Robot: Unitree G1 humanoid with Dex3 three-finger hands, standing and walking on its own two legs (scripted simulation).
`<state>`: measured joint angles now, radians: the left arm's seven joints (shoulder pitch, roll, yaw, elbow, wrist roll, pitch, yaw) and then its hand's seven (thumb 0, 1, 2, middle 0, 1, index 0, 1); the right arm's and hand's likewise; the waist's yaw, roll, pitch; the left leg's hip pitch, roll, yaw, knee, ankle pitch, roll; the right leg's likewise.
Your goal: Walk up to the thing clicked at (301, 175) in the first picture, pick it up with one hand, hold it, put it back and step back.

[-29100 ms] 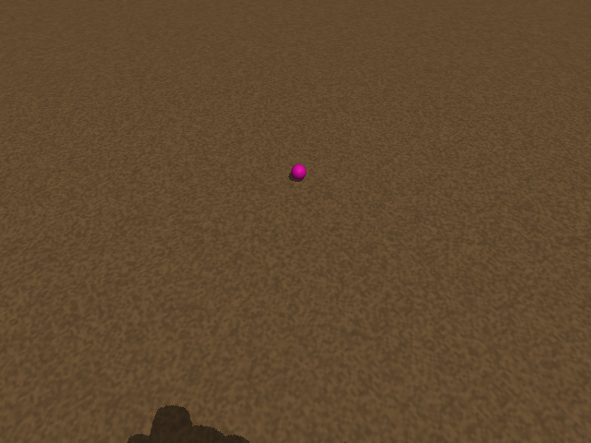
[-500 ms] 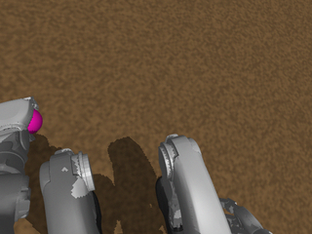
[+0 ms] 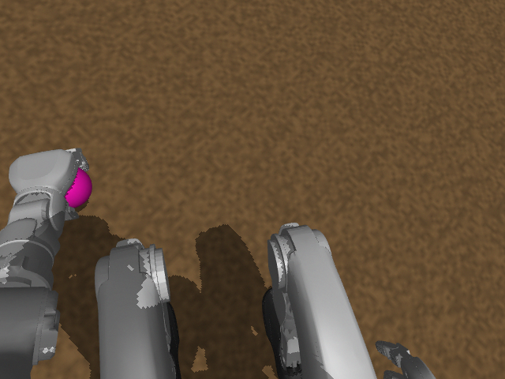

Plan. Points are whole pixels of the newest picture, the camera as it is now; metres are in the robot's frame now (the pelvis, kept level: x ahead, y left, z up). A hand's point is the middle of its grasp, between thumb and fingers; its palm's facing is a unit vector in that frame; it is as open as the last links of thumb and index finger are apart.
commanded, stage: lift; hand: left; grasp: from above
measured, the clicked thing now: (67, 186) +0.44 +0.29 -0.16
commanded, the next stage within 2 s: hold in 1.46 s
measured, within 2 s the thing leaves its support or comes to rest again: neither
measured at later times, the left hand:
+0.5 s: hand out of the picture +0.36 +0.30 +0.01, palm faces -0.41 -0.12 -0.90, open 9.7 cm
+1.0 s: hand out of the picture +0.33 +0.29 +0.21, palm faces -0.42 -0.14 -0.90, open 9.7 cm
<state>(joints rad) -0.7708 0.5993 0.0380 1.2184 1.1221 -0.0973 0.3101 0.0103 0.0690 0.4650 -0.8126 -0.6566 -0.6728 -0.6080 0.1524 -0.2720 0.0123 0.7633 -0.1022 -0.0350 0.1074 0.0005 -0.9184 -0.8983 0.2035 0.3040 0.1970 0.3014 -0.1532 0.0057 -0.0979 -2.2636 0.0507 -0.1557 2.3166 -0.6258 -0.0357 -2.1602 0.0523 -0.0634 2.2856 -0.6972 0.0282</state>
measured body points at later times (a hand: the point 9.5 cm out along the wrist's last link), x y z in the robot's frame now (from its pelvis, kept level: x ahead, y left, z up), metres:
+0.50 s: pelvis +0.00 +0.01 +0.12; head +0.16 +0.05 +0.53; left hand +0.38 +0.30 +0.06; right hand +0.15 -0.26 +0.00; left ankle +0.09 +0.14 -0.32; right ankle +0.10 -0.12 -0.32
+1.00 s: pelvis +0.03 +0.01 +0.30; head +0.12 +0.03 +0.74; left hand +0.35 +0.29 +0.26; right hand +0.17 -0.24 +0.18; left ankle +0.09 +0.14 -0.32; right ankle +0.09 -0.12 -0.32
